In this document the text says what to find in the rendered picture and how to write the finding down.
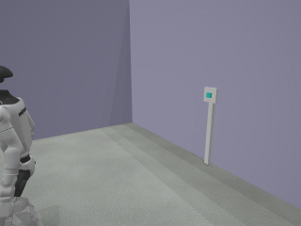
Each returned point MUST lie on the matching left robot upper arm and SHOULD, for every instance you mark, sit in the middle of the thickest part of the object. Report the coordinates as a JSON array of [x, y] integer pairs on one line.
[[7, 132]]

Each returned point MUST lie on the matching right robot upper arm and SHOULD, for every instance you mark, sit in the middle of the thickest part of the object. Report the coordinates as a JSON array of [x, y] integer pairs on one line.
[[31, 123]]

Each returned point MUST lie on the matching robot left hand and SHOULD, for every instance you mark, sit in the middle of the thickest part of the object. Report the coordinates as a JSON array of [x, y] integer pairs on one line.
[[7, 209]]

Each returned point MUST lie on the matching panel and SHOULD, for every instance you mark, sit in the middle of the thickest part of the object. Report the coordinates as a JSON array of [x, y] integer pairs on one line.
[[210, 122]]

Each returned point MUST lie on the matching left robot thigh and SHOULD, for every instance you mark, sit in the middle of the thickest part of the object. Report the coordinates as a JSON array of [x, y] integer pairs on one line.
[[19, 188]]

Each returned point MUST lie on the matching humanoid robot torso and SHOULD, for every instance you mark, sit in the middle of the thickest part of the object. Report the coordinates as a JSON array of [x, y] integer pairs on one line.
[[20, 123]]

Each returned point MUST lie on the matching robot left forearm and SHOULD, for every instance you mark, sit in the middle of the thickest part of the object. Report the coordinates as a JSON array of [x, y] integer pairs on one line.
[[12, 165]]

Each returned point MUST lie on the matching robot right forearm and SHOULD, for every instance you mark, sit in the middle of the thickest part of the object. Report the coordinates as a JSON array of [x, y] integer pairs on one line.
[[32, 134]]

